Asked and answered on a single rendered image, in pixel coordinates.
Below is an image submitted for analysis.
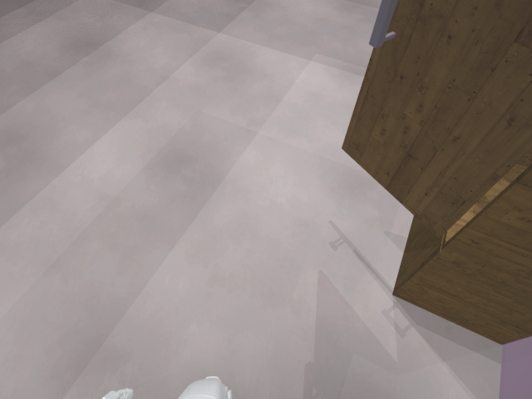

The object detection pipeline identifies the robot left thigh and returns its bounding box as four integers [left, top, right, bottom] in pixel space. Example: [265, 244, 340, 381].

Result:
[178, 379, 232, 399]

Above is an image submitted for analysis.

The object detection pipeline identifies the handle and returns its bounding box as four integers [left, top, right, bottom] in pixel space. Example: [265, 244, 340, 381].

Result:
[369, 0, 398, 48]

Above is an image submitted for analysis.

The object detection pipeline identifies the cupboard door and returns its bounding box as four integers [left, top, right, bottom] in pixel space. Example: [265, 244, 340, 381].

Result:
[342, 0, 532, 238]

